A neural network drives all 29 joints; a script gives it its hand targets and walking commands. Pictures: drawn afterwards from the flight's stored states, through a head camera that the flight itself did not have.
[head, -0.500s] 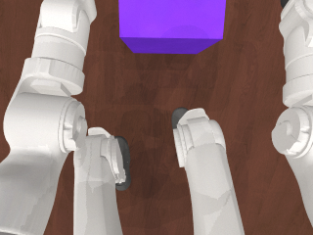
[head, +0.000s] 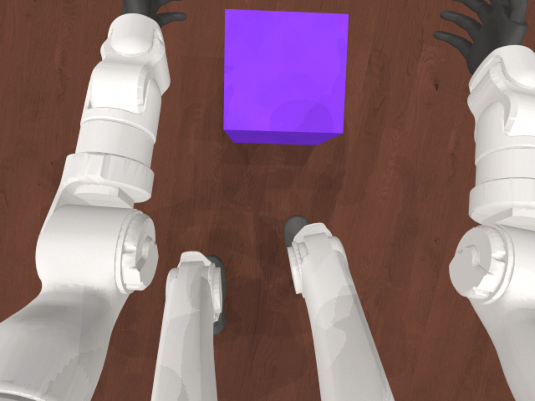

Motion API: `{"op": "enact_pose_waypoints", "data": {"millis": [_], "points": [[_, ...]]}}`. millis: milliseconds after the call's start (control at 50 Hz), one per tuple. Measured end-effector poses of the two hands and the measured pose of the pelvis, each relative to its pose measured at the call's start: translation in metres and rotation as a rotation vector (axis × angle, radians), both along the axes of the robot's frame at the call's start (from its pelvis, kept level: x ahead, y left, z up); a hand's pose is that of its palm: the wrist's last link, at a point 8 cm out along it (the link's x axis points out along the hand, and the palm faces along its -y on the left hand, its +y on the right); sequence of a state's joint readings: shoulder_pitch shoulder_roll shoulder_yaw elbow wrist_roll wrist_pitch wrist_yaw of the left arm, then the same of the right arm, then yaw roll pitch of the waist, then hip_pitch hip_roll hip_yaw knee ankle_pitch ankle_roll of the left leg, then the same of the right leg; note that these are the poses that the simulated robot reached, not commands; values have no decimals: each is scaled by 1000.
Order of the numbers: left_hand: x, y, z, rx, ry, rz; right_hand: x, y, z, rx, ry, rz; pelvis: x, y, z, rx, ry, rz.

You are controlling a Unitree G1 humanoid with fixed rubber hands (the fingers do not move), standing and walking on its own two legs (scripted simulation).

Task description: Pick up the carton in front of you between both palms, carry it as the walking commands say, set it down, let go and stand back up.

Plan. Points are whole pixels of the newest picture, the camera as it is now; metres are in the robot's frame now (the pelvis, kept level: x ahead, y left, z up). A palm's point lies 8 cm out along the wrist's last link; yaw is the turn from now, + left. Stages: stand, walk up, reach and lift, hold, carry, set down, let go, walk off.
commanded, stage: set down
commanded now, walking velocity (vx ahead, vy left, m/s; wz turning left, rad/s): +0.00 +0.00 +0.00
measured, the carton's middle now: (280, 90) +0.55 -0.13 -0.42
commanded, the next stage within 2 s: let go in 0.22 s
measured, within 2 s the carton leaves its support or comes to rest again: neither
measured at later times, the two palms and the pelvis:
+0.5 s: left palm (63, 52) +0.50 +0.08 +0.02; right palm out of the picture +0.43 -0.32 +0.02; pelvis +0.03 -0.02 +0.13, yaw -1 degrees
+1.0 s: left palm out of the picture +0.36 +0.17 +0.12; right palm out of the picture +0.27 -0.27 +0.13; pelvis +0.09 -0.01 +0.21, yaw -4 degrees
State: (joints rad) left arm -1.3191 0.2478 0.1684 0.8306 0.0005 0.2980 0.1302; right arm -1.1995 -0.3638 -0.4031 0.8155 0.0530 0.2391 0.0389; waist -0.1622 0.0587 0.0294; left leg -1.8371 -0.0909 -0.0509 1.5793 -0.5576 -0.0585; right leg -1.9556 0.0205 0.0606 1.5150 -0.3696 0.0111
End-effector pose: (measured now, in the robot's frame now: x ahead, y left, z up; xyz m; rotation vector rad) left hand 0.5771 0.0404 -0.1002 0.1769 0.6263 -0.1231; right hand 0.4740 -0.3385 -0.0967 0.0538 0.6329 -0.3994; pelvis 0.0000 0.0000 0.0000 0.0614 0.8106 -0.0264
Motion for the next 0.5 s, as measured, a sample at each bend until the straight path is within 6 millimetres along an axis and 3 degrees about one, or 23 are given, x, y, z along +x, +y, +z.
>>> {"op": "enact_pose_waypoints", "data": {"millis": [180,320,400,500], "points": [[1,3,60,0,1,6,1,1,57,10,-9,12,8,-3,50,4,-12,-9],[-8,9,93,11,10,20,-4,5,87,-3,10,46,13,-7,85,3,-27,-10],[-28,19,105,43,21,51,-16,10,98,-28,48,109,19,-11,104,4,-50,-10],[-73,37,120,83,50,103,-47,17,114,-56,117,208,30,-17,130,2,-114,-12]]}}
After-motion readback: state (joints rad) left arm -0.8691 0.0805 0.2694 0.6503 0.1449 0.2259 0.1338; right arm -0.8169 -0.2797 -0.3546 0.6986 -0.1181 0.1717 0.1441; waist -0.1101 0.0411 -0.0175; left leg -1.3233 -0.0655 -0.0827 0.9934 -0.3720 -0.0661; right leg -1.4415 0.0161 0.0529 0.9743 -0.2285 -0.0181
